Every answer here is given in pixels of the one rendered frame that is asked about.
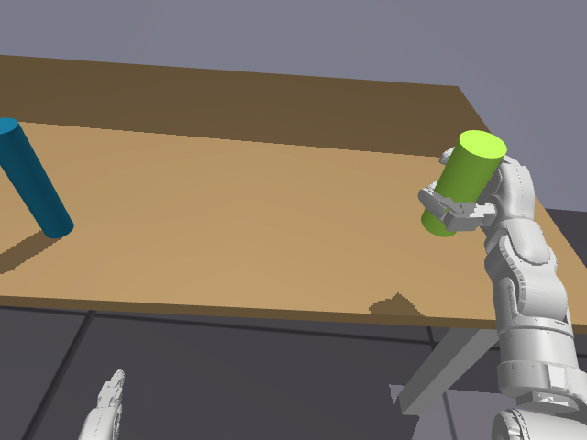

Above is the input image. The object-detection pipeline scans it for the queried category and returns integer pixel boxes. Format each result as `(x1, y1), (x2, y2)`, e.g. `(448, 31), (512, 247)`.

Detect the right robot hand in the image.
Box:
(418, 147), (535, 236)

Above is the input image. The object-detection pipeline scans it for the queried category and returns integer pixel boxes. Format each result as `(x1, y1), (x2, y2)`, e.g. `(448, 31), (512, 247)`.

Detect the table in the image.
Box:
(0, 55), (587, 415)

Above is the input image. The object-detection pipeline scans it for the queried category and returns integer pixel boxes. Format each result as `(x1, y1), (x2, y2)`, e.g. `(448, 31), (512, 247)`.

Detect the right robot arm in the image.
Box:
(484, 218), (587, 440)

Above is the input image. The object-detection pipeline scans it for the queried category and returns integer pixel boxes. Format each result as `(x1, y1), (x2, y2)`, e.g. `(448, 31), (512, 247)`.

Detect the left robot hand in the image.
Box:
(78, 369), (125, 440)

